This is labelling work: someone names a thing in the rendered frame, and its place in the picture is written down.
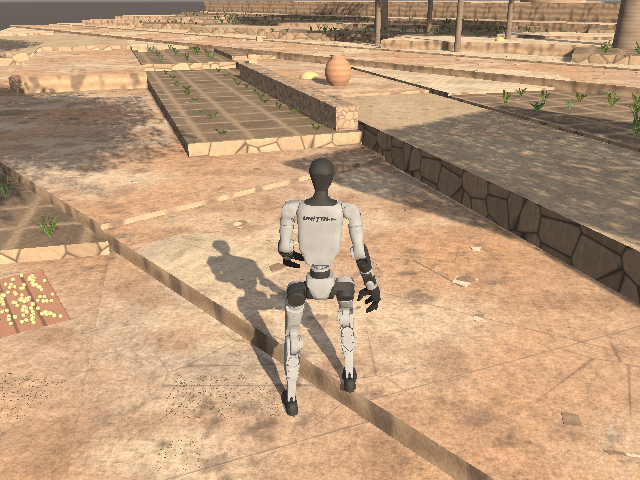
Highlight left robot forearm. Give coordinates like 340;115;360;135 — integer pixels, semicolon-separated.
278;240;294;260

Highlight right robot foot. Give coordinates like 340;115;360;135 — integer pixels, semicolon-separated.
342;367;357;393

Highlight robot left hand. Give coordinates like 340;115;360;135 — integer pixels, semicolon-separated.
283;251;304;268

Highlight right robot forearm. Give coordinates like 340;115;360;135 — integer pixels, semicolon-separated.
356;244;378;290

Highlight robot right thigh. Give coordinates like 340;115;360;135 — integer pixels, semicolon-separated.
334;276;355;327

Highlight robot right upper arm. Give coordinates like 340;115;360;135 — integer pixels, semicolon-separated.
341;202;366;260

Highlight robot left upper arm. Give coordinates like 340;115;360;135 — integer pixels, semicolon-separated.
279;200;301;253

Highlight robot right hand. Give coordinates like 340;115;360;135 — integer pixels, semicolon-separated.
357;285;381;313

